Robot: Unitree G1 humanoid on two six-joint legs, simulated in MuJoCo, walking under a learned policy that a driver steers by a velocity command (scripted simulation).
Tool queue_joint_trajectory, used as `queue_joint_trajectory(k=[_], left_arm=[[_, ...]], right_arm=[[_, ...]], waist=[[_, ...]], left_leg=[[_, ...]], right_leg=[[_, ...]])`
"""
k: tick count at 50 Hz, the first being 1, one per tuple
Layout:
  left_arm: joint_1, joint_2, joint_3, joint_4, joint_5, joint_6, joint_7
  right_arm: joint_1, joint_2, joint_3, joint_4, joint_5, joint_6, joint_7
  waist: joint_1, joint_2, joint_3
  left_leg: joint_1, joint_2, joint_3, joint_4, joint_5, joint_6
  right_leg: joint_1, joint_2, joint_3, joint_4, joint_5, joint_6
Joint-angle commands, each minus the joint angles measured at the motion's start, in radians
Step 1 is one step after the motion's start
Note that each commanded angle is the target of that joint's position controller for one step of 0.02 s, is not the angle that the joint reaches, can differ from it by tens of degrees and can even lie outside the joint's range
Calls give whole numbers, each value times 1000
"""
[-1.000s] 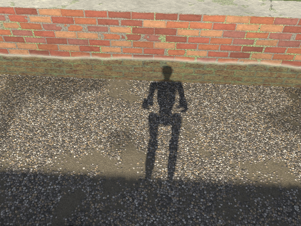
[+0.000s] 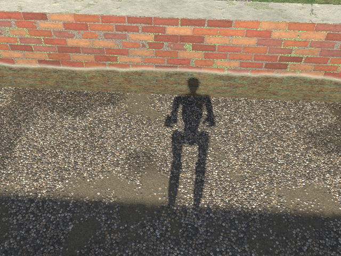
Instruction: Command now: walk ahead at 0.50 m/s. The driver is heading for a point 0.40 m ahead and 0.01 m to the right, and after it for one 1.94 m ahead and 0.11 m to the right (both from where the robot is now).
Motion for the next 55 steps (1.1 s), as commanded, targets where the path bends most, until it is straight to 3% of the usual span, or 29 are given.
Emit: queue_joint_trajectory(k=[1, 6, 38, 41, 42, 47, 48, 49, 51, 55], left_arm=[[-71, 65, 19, -95, 0, -18, 2], [-45, 76, 27, -74, -8, -14, 20], [-46, 63, 23, -68, -3, -11, 19], [-51, 48, 11, -78, 6, -15, 1], [-14, 65, 19, -55, -1, -15, 11], [30, 62, 13, -16, 4, -13, 20], [-37, 44, 3, -43, 1, -5, 21], [-10, 52, 6, -29, 8, -3, 20], [25, 70, 15, -9, 9, -3, 20], [35, 76, 23, 11, 2, 5, 19]], right_arm=[[-97, -77, -22, -91, 0, -17, -2], [-94, -73, -25, -89, -3, -7, -12], [-115, -62, -19, -96, -2, -5, -8], [-96, -63, -15, -87, 0, -13, 2], [-90, -57, -18, -84, -2, -8, -3], [-56, -56, -21, -50, -2, 0, 4], [-86, -41, -15, -63, -7, -5, 20], [-52, -33, -15, -44, -15, -9, 23], [-33, -42, -19, -25, -16, -12, 21], [-28, -43, -22, -5, -12, -11, 17]], waist=[[-2, 9, -47], [-6, -3, -59], [-2, 14, -45], [-1, 36, -30], [-2, 20, -32], [-3, 36, 12], [-23, 31, 68], [-27, 10, 5], [-19, 2, -37], [-13, -2, -69]], left_leg=[[-136, 59, -18, -96, 187, 34], [-139, 66, 16, -74, 223, 41], [-132, 77, -2, -99, 231, 52], [-127, 77, -49, -147, 146, 44], [-136, 86, -43, -149, 162, 57], [-112, 105, -78, -250, 133, 48], [-101, 109, -51, -234, 292, 38], [-51, 116, -56, -249, 311, 36], [-17, 120, -61, -272, 348, 40], [14, 130, -58, -310, 367, 42]], right_leg=[[137, -115, 138, -131, 149, 40], [173, -139, 134, -116, 250, 32], [138, -120, 125, -114, 142, 39], [111, -104, 131, -134, 62, 43], [146, -116, 134, -137, 94, 40], [165, -131, 142, -212, 127, 34], [123, -161, 152, -202, 354, 49], [149, -163, 150, -208, 413, 48], [195, -159, 149, -222, 447, 51], [243, -153, 149, -259, 450, 45]])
